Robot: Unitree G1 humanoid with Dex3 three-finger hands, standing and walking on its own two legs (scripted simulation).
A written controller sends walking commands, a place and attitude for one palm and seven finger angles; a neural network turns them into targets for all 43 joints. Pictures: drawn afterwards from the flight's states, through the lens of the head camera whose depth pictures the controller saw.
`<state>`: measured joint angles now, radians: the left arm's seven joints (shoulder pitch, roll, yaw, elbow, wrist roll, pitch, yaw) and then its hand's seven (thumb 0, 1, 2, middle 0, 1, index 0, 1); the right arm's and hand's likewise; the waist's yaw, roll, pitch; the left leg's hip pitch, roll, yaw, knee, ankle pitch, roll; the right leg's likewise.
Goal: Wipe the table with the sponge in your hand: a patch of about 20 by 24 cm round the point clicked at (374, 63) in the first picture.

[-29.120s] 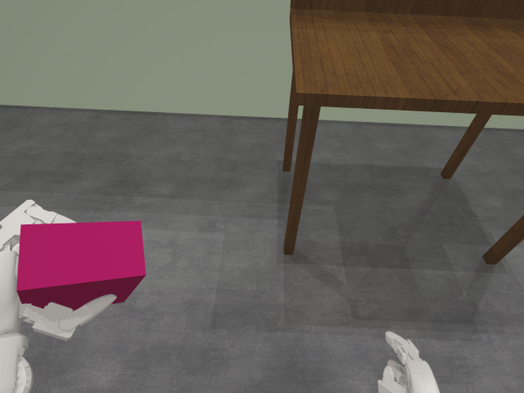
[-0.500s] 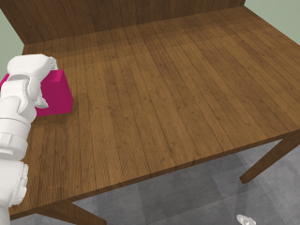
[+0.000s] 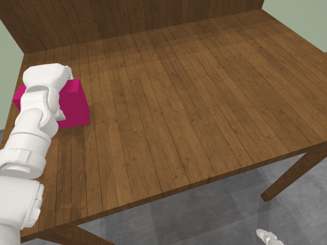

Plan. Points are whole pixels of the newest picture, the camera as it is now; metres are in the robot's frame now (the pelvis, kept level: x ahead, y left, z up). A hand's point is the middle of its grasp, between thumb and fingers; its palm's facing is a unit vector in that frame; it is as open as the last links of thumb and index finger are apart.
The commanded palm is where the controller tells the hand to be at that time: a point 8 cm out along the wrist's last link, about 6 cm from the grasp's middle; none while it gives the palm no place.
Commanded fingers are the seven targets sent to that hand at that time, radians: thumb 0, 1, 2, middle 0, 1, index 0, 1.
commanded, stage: wipe back along the middle lane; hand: left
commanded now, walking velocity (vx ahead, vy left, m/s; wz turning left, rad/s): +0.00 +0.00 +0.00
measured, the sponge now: (58, 110) +0.40 +0.32 +0.09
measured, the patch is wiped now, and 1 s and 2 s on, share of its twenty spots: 0.25 0.55 0.70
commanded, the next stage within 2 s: slide across to the third lane in 1.64 s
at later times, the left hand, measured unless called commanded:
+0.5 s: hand (60, 110) +0.37 +0.29 +0.13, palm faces +0.01 -0.02 -1.00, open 10.4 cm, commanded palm +0.34 +0.28 +0.16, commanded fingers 0.00 0.10 1.30 -1.20 -1.60 -1.20 -1.60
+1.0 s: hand (62, 122) +0.34 +0.27 +0.13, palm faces +0.07 -0.01 -1.00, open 10.4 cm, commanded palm +0.29 +0.25 +0.15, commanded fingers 0.00 0.10 1.30 -1.20 -1.60 -1.20 -1.60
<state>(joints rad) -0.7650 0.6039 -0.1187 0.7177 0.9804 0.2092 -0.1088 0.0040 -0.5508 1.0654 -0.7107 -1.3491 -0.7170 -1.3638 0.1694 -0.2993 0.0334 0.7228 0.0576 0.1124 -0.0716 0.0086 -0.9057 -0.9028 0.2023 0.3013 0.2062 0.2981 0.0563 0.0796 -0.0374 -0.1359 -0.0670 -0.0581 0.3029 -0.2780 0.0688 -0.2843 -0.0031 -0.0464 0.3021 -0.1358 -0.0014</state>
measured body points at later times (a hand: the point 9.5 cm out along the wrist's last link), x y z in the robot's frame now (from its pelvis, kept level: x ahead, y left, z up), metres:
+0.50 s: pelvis -0.01 +0.00 +0.00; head +0.01 -0.03 +0.45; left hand +0.37 +0.28 +0.18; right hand +0.17 -0.25 -0.12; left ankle -0.09 +0.07 -0.75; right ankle +0.00 -0.13 -0.75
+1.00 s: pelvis +0.00 -0.01 +0.00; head +0.01 -0.04 +0.44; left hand +0.33 +0.26 +0.18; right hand +0.20 -0.23 -0.11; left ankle -0.09 +0.07 -0.75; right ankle +0.00 -0.13 -0.75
